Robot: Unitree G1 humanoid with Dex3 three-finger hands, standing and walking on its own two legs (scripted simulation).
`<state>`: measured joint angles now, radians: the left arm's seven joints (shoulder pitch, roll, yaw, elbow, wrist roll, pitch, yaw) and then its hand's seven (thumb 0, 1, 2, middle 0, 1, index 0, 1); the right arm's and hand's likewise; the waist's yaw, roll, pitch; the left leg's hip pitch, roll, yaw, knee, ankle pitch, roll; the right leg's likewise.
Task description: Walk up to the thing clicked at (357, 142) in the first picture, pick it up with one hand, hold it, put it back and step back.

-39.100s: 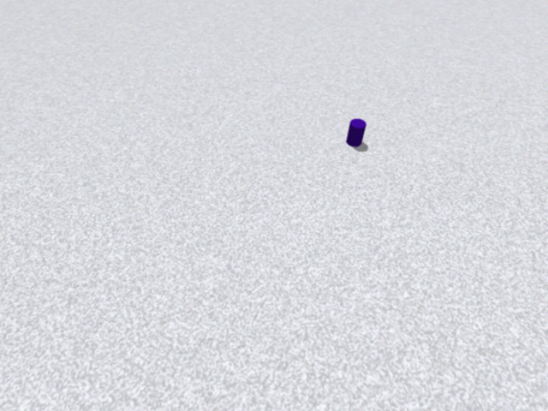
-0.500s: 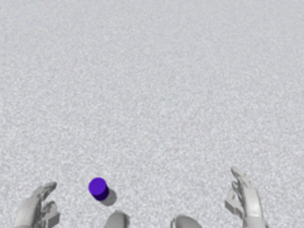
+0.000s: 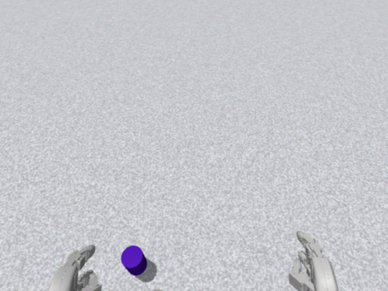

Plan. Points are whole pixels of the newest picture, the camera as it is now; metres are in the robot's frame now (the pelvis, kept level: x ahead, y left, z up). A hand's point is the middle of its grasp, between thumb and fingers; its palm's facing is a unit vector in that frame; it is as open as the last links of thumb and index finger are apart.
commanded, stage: stand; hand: left
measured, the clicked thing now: (134, 260) +0.37 +0.25 -0.64
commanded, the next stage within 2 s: none
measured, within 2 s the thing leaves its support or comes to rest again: neither
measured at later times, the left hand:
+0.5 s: hand (101, 289) +0.16 +0.18 -0.04, palm faces +0.04 -0.97 -0.22, open 7.4 cm
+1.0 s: hand (99, 290) +0.16 +0.18 -0.04, palm faces +0.04 -0.97 -0.22, open 7.4 cm
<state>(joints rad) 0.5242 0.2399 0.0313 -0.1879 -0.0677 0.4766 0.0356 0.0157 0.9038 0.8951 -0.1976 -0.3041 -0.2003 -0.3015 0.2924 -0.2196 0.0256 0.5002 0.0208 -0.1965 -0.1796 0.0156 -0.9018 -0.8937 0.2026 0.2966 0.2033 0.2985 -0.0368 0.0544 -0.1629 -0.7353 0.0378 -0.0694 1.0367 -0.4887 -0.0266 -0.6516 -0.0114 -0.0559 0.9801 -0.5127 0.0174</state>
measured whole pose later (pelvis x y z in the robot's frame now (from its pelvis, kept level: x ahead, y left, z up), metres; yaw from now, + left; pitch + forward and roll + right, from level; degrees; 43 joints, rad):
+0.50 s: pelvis +0.00 +0.00 +0.00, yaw +0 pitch +10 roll -2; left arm 0.51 0.24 0.03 -0.16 -0.06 0.47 0.03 0.02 0.90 0.90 -0.20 -0.30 -0.20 -0.30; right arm 0.28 -0.23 0.02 0.51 0.02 -0.21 -0.18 0.02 -0.90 -0.89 0.20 0.30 0.20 0.30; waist -0.04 0.05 -0.16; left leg -0.71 0.04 -0.07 1.02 -0.48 -0.03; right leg -0.63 -0.01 -0.05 0.97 -0.51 0.01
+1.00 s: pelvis +0.00 +0.00 +0.00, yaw +0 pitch +10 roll -2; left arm 0.51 0.24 0.03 -0.16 -0.06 0.47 0.03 0.02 0.90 0.90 -0.20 -0.30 -0.20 -0.30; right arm 0.29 -0.22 0.02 0.51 0.02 -0.21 -0.18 0.02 -0.90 -0.89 0.20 0.30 0.20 0.30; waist -0.04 0.05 -0.16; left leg -0.71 0.04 -0.07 1.02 -0.48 -0.03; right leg -0.63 -0.01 -0.05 0.97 -0.51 0.02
